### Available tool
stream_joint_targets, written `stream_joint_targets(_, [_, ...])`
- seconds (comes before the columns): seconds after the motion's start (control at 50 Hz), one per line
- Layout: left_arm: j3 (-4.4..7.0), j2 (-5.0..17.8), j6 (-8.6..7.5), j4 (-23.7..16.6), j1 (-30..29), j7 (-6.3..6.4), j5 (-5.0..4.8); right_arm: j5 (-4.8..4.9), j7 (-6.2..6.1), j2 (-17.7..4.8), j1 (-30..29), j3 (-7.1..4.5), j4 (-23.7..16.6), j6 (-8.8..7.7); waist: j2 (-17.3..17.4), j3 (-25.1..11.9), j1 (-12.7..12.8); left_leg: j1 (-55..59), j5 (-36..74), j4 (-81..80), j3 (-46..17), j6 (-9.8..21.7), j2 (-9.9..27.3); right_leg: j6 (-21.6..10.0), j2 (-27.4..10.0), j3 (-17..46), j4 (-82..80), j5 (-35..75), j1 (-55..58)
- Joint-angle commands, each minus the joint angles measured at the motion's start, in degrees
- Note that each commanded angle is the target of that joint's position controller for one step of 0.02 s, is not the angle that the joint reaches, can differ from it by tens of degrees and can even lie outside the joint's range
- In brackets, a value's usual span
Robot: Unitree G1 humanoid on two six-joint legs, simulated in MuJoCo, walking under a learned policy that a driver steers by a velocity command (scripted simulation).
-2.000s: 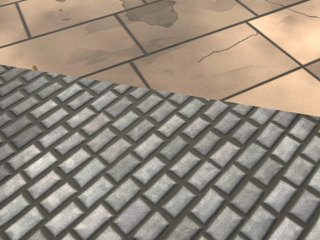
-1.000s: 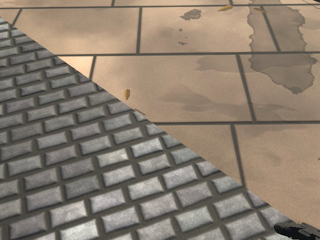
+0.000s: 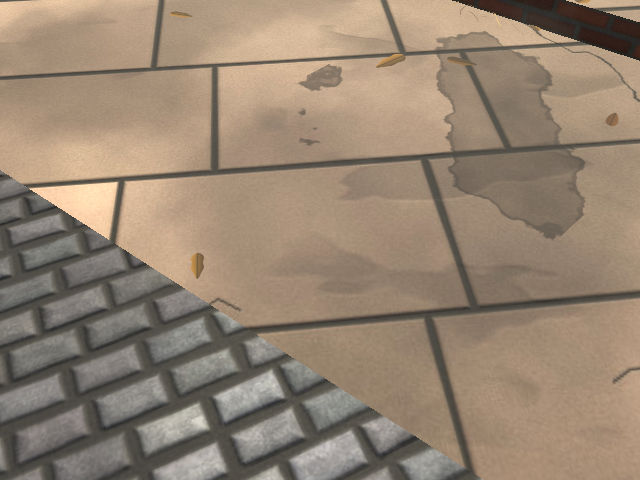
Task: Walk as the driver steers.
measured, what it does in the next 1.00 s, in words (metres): walks ahead: left foot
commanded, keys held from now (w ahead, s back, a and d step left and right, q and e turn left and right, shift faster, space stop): no key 0.20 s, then w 0.42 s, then w+e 0.38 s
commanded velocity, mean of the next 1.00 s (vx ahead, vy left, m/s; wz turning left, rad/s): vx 0.29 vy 0.00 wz -0.12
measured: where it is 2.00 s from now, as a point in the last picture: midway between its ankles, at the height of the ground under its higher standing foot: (388, 350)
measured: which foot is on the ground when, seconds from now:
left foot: down 0.00-0.44, up 0.46-0.70, down 0.72-1.00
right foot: down 0.00-0.72, up 0.74-1.00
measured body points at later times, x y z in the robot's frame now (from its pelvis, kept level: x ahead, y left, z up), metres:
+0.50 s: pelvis +0.04 -0.01 +0.00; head +0.05 -0.02 +0.45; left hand +0.11 +0.27 -0.13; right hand +0.13 -0.29 -0.13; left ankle -0.04 +0.10 -0.71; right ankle +0.02 -0.13 -0.73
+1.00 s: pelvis +0.23 +0.04 +0.01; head +0.23 +0.05 +0.46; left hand +0.43 +0.23 -0.10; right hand +0.14 -0.16 -0.13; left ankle +0.14 +0.13 -0.73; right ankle +0.37 -0.14 -0.65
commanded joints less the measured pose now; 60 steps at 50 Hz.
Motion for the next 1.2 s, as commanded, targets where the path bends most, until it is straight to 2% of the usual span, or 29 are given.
stream_joint_targets(0.02, [1.90, 8.1, -0.72, -3.2, -3.1, 0.38, -0.07, 0.04, -0.11, -8.0, -1.0, -1.92, -3.8, -0.81, -0.2, -5.1, 0.3, -3.0, 16.8, -5.1, -3.1, 1.0, 3.0, -1.2, -1.3, 1.8, -2.9, 16.0, 7.1])
stream_joint_targets(0.2, [1.86, 8.6, -0.38, -0.8, -3.8, 0.81, -0.05, -0.04, 0.05, -9.0, -0.9, -1.84, -3.1, -0.62, 0.5, -4.2, 0.4, -1.8, 16.1, -6.2, -3.7, 1.5, 3.6, -0.8, -0.8, 1.4, -4.6, 14.8, 7.5])
stream_joint_targets(0.24, [2.44, 10.0, 0.24, 0.3, -1.8, 1.33, 0.54, -0.56, -0.36, -10.9, 2.4, -2.59, -1.9, -0.13, 1.9, -1.7, -0.1, -2.2, 1.1, -10.4, -5.5, 3.9, 4.6, -1.2, 0.5, 0.4, -5.5, 1.0, 6.0])
stream_joint_targets(0.26, [3.19, 11.5, 0.41, 0.2, -2.2, 2.01, 1.61, -1.84, -1.10, -13.7, 5.4, -3.80, -0.9, 0.04, 4.2, 0.9, -1.7, -1.3, -9.9, -13.7, -8.8, 7.7, 6.7, -2.1, 2.2, -0.8, -3.4, -8.7, 1.8])
stream_joint_targets(0.28, [0.33, 3.2, 2.90, 1.4, -2.0, 1.38, 3.36, -1.69, -2.82, -5.1, 0.9, -0.76, -1.1, 3.09, 8.7, 0.5, -0.8, 1.0, 2.0, -12.7, -11.9, 5.6, 9.3, -2.3, 2.1, -2.6, -0.8, -1.2, 0.6])
stream_joint_targets(0.32, [0.34, 4.0, 4.44, 1.9, -0.1, 1.02, 2.63, -0.90, -3.53, -6.9, 0.8, -0.75, -2.3, 5.16, 8.6, 0.8, -0.6, 1.4, 5.2, -12.0, -11.8, 5.4, 9.6, -3.0, 2.9, -3.5, -1.1, -2.1, 0.6])
stream_joint_targets(0.38, [0.72, 6.2, 4.12, 3.4, 2.2, 1.14, 2.50, -1.36, -3.98, -9.0, 2.0, -1.07, -1.8, 5.33, 5.3, 2.1, -0.3, -0.1, 1.9, -9.4, -9.5, 5.0, 7.7, -4.1, 2.4, -2.1, -2.5, -2.7, 3.5])
stream_joint_targets(0.42, [1.33, 8.6, 3.65, 5.3, 6.4, 1.51, 1.98, -1.63, -4.02, -7.6, 2.1, -0.65, -1.9, 4.86, -0.7, 3.5, 0.5, -5.1, -1.2, -2.9, -4.9, 3.9, 3.7, -6.7, -1.1, 4.8, -6.5, -4.0, 7.5])
stream_joint_targets(0.46, [3.16, 13.9, 3.61, 9.0, 17.3, 1.98, 1.18, -2.32, -4.02, -4.3, 0.5, 0.18, -3.2, 3.92, -13.5, 2.7, 4.2, -20.3, -7.8, 12.1, 2.4, 2.2, -1.5, -14.4, -12.7, 24.3, -15.3, -3.7, 20.5])
stream_joint_targets(0.48, [3.36, 14.0, 3.22, 10.2, 21.7, 2.10, 1.66, -2.14, -4.20, -5.2, -3.5, -0.08, -4.5, 3.67, -13.3, 4.2, 7.0, -29.4, -17.2, 21.3, -0.1, 2.9, -1.1, -18.3, -18.5, 32.4, -18.4, -0.7, 24.1])
stream_joint_targets(0.5, [3.36, 13.3, 2.56, 10.4, 22.4, 2.37, 2.06, -1.46, -4.27, -5.1, -5.9, -0.12, -5.3, 3.34, -8.9, 4.6, 7.3, -33.8, -17.1, 27.3, -3.7, 3.4, 1.3, -19.5, -20.1, 32.9, -18.9, 1.4, 25.7])
stream_joint_targets(0.56, [2.39, 9.2, 1.88, 8.5, 14.2, 2.76, 2.06, -0.86, -3.29, -4.2, -4.5, 0.28, -4.9, 2.26, -6.2, 3.1, 2.6, -27.3, -7.5, 21.7, -3.3, 3.1, 5.4, -14.8, -15.2, 20.8, -21.5, 1.9, 19.3])
stream_joint_targets(0.64, [2.38, 8.9, 1.92, 8.2, 8.9, 1.94, 0.85, -0.87, -2.19, -1.7, 1.7, 0.79, -2.2, 3.01, -7.7, 1.8, -2.1, -1.9, 6.3, 5.1, 3.2, 2.0, 1.1, -10.2, -8.0, 7.8, -21.0, 5.8, 2.6])
stream_joint_targets(0.66, [0.87, 6.8, 0.10, 4.4, 4.1, 1.73, 4.81, -3.41, -0.60, 0.3, 9.7, 1.73, 1.9, 0.71, 1.8, 1.1, -4.8, 11.0, 12.6, 6.1, -1.8, 2.4, 1.8, -11.4, -10.6, 9.2, -23.1, -12.4, -8.5])
stream_joint_targets(0.68, [0.94, 7.6, -0.72, 3.0, -0.5, 1.32, 4.95, -3.50, -0.54, -2.1, 14.9, 0.39, 3.0, -0.67, -0.5, 2.9, -8.8, 18.4, 9.2, 7.9, -1.0, 2.3, 0.6, -11.7, -8.2, 8.5, -18.2, -16.1, -16.5])
stream_joint_targets(0.7, [0.38, 5.9, -1.43, 2.6, -1.6, 0.61, 5.23, -4.27, -0.83, -5.9, 21.2, -0.92, 4.9, -1.78, 1.8, 0.5, -12.1, 23.8, 7.7, 4.7, -1.9, 2.4, 1.7, -11.5, -4.1, 6.2, -6.7, -14.0, -18.7])
stream_joint_targets(0.72, [-0.08, 2.0, -1.98, 2.9, 3.0, -0.11, 4.85, -5.99, -1.96, -10.5, 29.0, -2.23, 6.9, -2.54, 11.6, -2.9, -13.3, 28.7, 3.0, -4.6, -14.4, 8.0, 10.8, -8.8, 2.8, 3.1, 13.1, -10.0, -21.0])
stream_joint_targets(0.74, [-0.59, -0.9, -3.27, 1.7, 9.0, -0.45, 4.11, -5.35, -1.77, -11.5, 32.0, -0.89, 5.0, -2.86, 17.1, -5.2, -11.0, 30.1, -1.7, -18.4, -44.4, 20.6, 23.4, -8.3, 9.7, 10.7, 25.0, -15.8, -29.5])
stream_joint_targets(0.76, [-0.03, 1.4, -3.91, 2.0, 6.6, 0.46, 3.55, -4.76, -1.84, -7.2, 23.8, 0.35, 5.2, -3.24, 14.0, 7.7, -7.6, 18.3, -24.7, -23.7, -48.1, 20.1, 25.2, -9.3, 5.6, 16.6, 33.5, -8.9, -38.5])
stream_joint_targets(0.78, [0.61, 4.0, -3.98, 3.0, 8.5, 1.87, 4.13, -3.18, -2.34, -3.6, 13.9, 1.54, 3.7, -3.14, 10.6, 7.6, -3.2, 12.8, -26.7, -23.3, -41.4, 16.9, 23.2, -9.3, 3.5, 13.8, 39.3, -4.7, -37.0])
stream_joint_targets(0.8, [1.04, 4.6, -3.60, 3.7, 11.2, 2.58, 4.52, -3.05, -2.75, -0.6, 10.2, 2.94, 3.0, -2.87, 7.9, 4.7, -0.6, 9.6, -21.4, -22.8, -34.4, 15.0, 21.7, -9.3, 1.9, 12.1, 40.9, -2.4, -33.1])
stream_joint_targets(0.84, [-0.51, -0.7, -2.55, 2.7, 10.2, 1.64, 5.31, -4.46, -4.20, 3.2, 8.1, 5.05, 3.8, -2.60, 4.4, 5.5, 1.8, 4.3, -1.8, -25.0, -20.3, 11.1, 18.3, -9.4, -0.9, 12.1, 36.1, 7.6, -27.3])
stream_joint_targets(0.86, [-0.60, -1.5, -2.03, 2.3, 8.9, 0.52, 4.80, -4.66, -5.11, 3.3, 7.4, 5.21, 3.8, -2.56, 3.9, 3.9, 1.6, 5.1, 4.0, -26.4, -14.5, 10.1, 16.5, -8.6, -0.9, 10.1, 33.7, 10.4, -26.0])
stream_joint_targets(0.92, [-0.80, -2.0, -1.26, 0.6, 3.8, -2.48, 3.08, -6.46, -5.92, 1.8, 12.6, 5.18, 6.9, -2.86, 4.1, 2.7, -0.9, 6.7, 19.3, -26.3, -1.7, 10.0, 13.4, -5.7, -1.6, 5.8, 25.8, 20.1, -26.5])
stream_joint_targets(1.0, [-0.97, -3.2, 0.01, -2.9, -4.8, -2.88, 3.24, -5.75, -3.97, 1.3, 22.4, 5.35, 12.4, -2.53, 3.3, 4.4, -3.8, 7.7, 31.7, -26.4, 4.5, 10.5, 13.9, -3.4, -1.0, 1.4, 10.7, 25.6, -24.6])
stream_joint_targets(1.06, [-0.35, -2.2, 0.74, -4.3, -7.3, -2.86, 3.30, -6.29, -2.22, 0.0, 22.8, 4.99, 14.0, -2.08, 4.9, 4.5, -2.7, 10.5, 38.8, -24.9, 6.4, 9.7, 15.1, -5.0, 0.4, -0.1, 9.1, 21.9, -21.8])
stream_joint_targets(1.14, [1.13, -0.2, 0.57, -5.3, -8.5, -2.30, 2.63, -5.85, -2.46, -2.1, 24.5, 3.73, 16.2, -1.55, 5.8, 4.7, -0.8, 18.1, 55.1, -18.6, 9.3, 7.3, 16.5, -7.5, 3.3, -2.4, 5.5, 10.2, -18.5])
stream_joint_targets(1.16, [1.76, 0.9, 0.14, -4.6, -4.9, -1.97, 2.53, -6.87, -2.72, -3.8, 24.2, 3.25, 14.8, -1.67, 6.7, 2.4, 0.8, 14.2, 66.5, -13.8, 11.7, 7.0, 15.6, -7.4, 6.4, -5.8, 10.3, 9.0, -9.1])
stream_joint_targets(1.2, [2.97, 3.5, -1.09, -2.1, 4.3, -0.87, 0.71, -6.20, -3.13, -6.9, 21.7, 1.99, 15.2, -1.40, 6.6, 0.3, 5.2, 10.7, 76.7, 0.2, 12.9, 3.9, 15.6, -10.1, 9.3, -5.6, 1.9, 10.9, 3.0])
Velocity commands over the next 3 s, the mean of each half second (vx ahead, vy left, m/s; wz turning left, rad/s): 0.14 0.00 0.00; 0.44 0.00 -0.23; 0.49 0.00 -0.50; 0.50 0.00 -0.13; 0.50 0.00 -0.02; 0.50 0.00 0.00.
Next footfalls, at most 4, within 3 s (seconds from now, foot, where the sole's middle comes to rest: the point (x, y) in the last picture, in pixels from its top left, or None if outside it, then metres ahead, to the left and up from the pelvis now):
0.72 left None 0.18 0.13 -0.77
1.20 right None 0.48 -0.13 -0.77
1.74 left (343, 343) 0.91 -0.03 -0.92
2.28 right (452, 285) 1.11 -0.34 -0.92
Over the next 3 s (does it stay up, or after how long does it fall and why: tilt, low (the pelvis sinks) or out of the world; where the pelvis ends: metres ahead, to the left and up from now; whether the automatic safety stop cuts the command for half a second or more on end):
stays up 1.38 -0.31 -0.14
